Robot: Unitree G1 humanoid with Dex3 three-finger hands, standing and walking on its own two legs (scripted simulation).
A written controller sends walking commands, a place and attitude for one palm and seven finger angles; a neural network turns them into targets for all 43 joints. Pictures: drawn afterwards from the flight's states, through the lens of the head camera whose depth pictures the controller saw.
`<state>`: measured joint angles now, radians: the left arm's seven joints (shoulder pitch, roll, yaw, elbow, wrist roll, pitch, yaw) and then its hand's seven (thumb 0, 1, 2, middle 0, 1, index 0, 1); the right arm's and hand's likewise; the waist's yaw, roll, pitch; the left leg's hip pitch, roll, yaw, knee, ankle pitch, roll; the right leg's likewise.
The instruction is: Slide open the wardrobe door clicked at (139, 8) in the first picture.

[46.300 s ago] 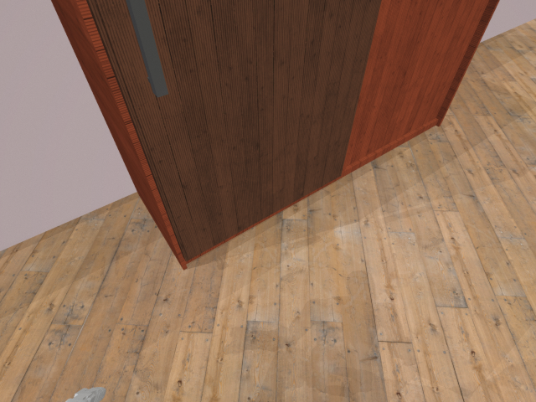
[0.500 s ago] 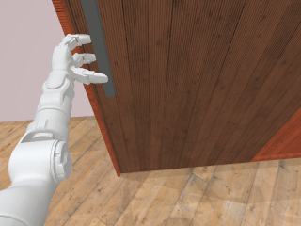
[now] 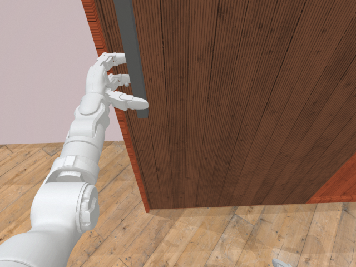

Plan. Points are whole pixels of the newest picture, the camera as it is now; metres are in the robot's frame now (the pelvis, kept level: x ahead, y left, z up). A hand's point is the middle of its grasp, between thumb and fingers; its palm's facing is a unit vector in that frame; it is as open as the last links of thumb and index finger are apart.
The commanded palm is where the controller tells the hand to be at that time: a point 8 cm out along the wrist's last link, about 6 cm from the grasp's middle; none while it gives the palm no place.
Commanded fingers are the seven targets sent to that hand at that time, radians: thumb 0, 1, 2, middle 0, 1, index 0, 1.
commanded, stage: slide the fingers in behind the handle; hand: left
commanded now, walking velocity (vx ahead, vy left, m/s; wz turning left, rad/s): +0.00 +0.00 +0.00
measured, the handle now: (135, 57) +0.52 +0.11 +0.23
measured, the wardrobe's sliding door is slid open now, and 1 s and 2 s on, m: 0.00 0.00 0.00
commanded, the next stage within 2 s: grip the handle and tug to test in 1.22 s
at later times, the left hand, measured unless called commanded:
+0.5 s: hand (142, 84) +0.46 +0.09 +0.19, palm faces +0.03 -1.00 -0.01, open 14.0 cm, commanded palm +0.44 +0.15 +0.19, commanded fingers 0.00 -0.50 0.30 -0.30 -1.20 -0.30 -1.20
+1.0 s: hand (145, 82) +0.47 +0.09 +0.19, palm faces +0.04 -1.00 -0.01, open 14.0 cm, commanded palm +0.44 +0.14 +0.19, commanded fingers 0.00 -0.50 0.30 -0.30 -1.20 -0.30 -1.20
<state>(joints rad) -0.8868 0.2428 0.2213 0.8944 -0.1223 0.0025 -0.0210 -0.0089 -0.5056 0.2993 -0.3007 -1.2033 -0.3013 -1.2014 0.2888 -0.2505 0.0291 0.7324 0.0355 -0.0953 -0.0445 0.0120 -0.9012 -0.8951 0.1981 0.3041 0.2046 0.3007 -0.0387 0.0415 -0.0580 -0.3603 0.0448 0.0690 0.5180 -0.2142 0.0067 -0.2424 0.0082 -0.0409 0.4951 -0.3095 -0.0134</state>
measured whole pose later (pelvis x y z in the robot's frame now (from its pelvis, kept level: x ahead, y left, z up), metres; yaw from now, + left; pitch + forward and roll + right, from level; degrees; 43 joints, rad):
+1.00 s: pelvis +0.00 -0.01 +0.00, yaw +0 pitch +4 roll +0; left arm -0.95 0.19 0.18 0.97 -0.11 -0.03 0.05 -0.01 -0.50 0.30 -0.30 -1.20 -0.29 -1.20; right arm 0.31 -0.25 0.02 0.77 0.03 -0.08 -0.04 0.01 -0.90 -0.90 0.20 0.30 0.20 0.30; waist -0.05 0.04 -0.05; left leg -0.36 0.05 0.06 0.49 -0.20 0.00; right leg -0.25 0.01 -0.05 0.49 -0.31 -0.02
